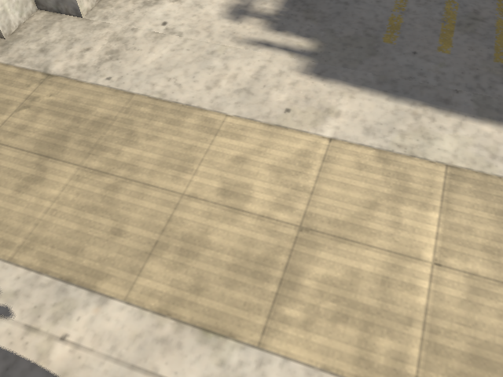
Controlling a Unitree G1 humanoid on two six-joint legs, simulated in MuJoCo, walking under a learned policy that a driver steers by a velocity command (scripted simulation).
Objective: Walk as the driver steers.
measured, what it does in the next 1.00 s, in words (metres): walks ahead, turning right: left foot, then right foot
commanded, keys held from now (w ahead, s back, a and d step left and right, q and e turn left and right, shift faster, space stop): shift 0.12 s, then e+shift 0.46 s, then w+e+shift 0.18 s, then w+shift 0.24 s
